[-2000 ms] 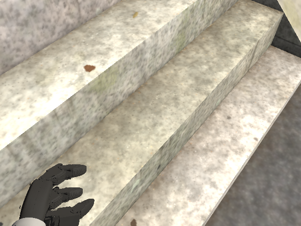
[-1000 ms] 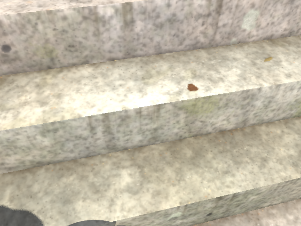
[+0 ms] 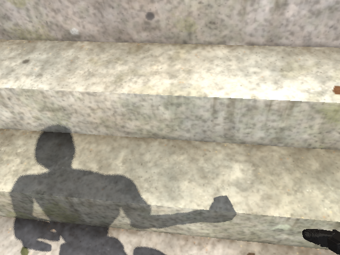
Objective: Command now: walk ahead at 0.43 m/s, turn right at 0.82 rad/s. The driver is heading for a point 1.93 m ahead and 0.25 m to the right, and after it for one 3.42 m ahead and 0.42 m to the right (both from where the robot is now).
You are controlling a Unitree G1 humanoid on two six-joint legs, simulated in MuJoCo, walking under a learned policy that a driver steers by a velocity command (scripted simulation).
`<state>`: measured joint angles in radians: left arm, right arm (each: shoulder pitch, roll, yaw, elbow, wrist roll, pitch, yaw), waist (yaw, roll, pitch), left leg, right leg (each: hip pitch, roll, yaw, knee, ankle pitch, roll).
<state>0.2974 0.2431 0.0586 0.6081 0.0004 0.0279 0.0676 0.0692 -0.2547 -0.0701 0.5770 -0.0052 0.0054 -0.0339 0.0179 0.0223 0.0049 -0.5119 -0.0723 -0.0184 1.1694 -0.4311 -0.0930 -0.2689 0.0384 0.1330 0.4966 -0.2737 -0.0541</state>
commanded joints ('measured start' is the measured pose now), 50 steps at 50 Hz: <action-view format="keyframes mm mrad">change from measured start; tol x64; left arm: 1 -53 116 27 -120 -2 -16 13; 50 -140 102 -95 192 16 -107 3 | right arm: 1 -171 32 29 -125 12 -59 14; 50 95 -41 111 -93 73 2 77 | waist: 1 5 -178 -51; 50 -302 -84 -143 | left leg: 1 -60 -6 27 -274 -34 24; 10 609 612 -621 -850 242 300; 28 641 394 125 -1023 535 196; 33 377 387 151 -696 2462 286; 36 -32 84 -112 344 360 155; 45 -708 -25 -60 1434 197 229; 50 16 -100 243 616 375 211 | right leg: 1 123 -161 278 -223 -129 -164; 22 -1174 -108 -12 1735 -96 102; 28 -1270 -164 -117 1410 -210 73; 35 607 -117 304 226 -306 -185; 50 -373 -95 -568 -262 1145 49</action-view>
